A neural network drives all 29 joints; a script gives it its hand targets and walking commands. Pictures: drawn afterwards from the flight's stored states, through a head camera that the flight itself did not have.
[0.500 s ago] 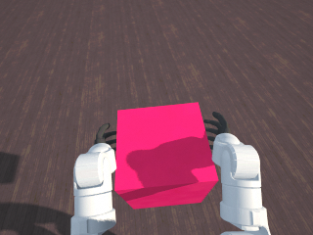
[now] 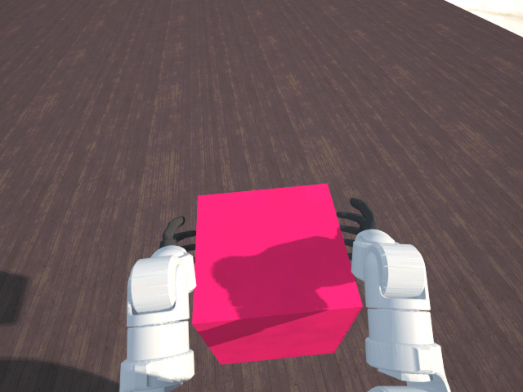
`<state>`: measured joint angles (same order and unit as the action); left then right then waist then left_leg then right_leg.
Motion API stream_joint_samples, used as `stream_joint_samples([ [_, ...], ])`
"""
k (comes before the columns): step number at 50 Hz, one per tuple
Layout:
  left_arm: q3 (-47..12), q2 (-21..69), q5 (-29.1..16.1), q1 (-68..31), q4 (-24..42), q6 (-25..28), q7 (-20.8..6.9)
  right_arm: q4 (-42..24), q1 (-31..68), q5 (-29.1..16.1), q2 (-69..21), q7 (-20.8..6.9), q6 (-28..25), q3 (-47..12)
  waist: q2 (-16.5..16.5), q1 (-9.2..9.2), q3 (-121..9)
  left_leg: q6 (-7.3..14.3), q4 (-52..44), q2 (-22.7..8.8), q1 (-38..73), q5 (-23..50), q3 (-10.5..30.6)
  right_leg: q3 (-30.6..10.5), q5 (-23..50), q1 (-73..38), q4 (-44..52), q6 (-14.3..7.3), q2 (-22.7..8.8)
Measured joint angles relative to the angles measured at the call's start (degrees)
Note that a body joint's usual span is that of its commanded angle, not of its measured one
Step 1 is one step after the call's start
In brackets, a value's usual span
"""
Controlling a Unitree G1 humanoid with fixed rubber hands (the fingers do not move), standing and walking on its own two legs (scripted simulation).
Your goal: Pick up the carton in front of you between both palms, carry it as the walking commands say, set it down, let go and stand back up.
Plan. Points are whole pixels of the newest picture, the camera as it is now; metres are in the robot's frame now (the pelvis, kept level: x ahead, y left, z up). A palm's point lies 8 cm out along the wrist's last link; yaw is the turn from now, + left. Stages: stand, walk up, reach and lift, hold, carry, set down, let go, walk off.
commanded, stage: carry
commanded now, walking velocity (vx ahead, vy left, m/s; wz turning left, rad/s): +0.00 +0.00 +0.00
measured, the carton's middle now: (270, 279) +0.31 +0.00 -0.01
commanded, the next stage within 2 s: hold in 1.22 s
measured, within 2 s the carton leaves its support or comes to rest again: neither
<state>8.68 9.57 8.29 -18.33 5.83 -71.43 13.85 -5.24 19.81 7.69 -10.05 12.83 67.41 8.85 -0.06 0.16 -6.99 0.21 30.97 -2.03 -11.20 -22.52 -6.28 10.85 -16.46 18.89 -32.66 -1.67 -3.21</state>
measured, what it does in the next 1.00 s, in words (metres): shifts its weight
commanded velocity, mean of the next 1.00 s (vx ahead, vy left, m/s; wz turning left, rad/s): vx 0.00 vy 0.00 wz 0.00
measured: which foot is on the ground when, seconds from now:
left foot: down 0.00-1.00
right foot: down 0.00-1.00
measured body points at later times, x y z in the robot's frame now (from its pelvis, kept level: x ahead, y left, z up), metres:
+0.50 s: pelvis -0.03 +0.01 +0.00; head -0.07 +0.02 +0.45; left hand +0.27 +0.16 +0.04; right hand +0.27 -0.14 +0.05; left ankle -0.07 +0.10 -0.73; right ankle +0.01 -0.10 -0.73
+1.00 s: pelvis -0.05 +0.01 +0.00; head -0.08 +0.02 +0.45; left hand +0.25 +0.16 +0.04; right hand +0.26 -0.14 +0.05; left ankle -0.07 +0.10 -0.73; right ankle +0.01 -0.10 -0.73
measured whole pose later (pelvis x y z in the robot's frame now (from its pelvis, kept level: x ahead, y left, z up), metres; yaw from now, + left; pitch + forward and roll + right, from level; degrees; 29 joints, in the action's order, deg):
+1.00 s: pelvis -0.05 +0.01 +0.00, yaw -1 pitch +1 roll +0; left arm 10.7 8.5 14.8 -14.3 -12.7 -44.0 2.7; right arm 14.4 16.6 14.6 -9.1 1.8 40.0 12.3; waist 0.7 -0.3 -6.5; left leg 1.9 29.9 -0.7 -13.3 -18.0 -7.7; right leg 9.6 -10.1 20.3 -29.3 -1.3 -4.1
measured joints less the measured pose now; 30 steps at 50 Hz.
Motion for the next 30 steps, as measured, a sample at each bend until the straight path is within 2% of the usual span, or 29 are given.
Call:
stream_joint_samples([
  [3, 0.3, -0.1, 0.3, 0.3, -1.3, 1.0, -0.6, 1.4, 0.1, 0.1, 0.0, 0.2, -0.7, -0.2, 0.1, 0.23, -0.1, 0.1, -0.1, 0.0, 0.0, 0.3, 0.0, 0.0, 0.4, -0.2, 0.4, 0.0, 0.0],
  [7, -0.3, -0.4, 1.2, 1.3, -3.6, 3.3, -1.3, 4.3, -0.5, 1.4, 0.1, -1.1, -3.1, -0.5, 0.3, -0.05, -0.3, 0.3, -0.4, 0.0, 0.3, 0.7, -0.1, 0.0, 1.2, -0.7, 1.3, 0.0, 0.1],
  [17, -1.6, -0.9, 1.7, 3.3, -10.5, 11.6, -0.9, 12.0, -2.6, 3.5, 0.8, -3.8, -12.6, -0.6, 0.4, -0.85, -0.2, 0.9, -1.1, 0.5, 0.3, 1.9, -0.7, -0.6, 3.0, -0.6, 2.4, 0.4, -0.2],
  [21, -1.8, -0.9, 2.4, 3.3, -13.8, 15.5, -1.6, 14.0, -3.6, 4.4, 1.0, -4.7, -16.3, -0.3, 0.4, -0.67, 0.0, 1.2, -0.4, 0.7, -0.2, 2.0, -0.9, -0.8, 3.2, -0.2, 1.9, 0.5, -0.4],
  [23, -1.7, -1.0, 3.4, 3.7, -15.2, 17.7, -3.0, 15.4, -4.1, 4.9, 1.2, -6.6, -18.5, 0.5, 0.3, -0.43, -0.2, 1.3, -0.2, 0.8, -0.3, 2.0, -0.9, -0.9, 3.4, -0.2, 2.0, 0.6, -0.5],
  [25, -0.7, -1.1, 4.8, 4.2, -16.4, 20.1, -6.2, 16.6, -4.4, 5.6, 1.2, -8.5, -20.7, 1.2, 0.2, -0.16, -0.4, 1.5, -0.5, 1.0, -0.2, 2.2, -1.2, -1.1, 3.7, -0.2, 2.1, 0.7, -0.7],
  [27, 0.7, -1.1, 5.9, 4.4, -17.6, 22.7, -8.8, 17.9, -4.3, 6.1, 1.2, -9.7, -22.6, 1.6, 0.2, 0.15, -0.3, 1.6, -0.5, 1.0, -0.2, 2.5, -1.3, -1.3, 4.0, -0.1, 2.1, 0.8, -0.7],
  [30, 1.9, -1.0, 7.2, 3.9, -19.9, 25.5, -11.1, 21.0, -3.3, 7.9, 0.9, -11.3, -25.9, 3.7, 0.7, -0.07, -0.2, 1.7, -0.9, 1.3, -0.4, 3.0, -1.7, -1.6, 4.5, 0.4, 2.2, 0.7, -0.9],
])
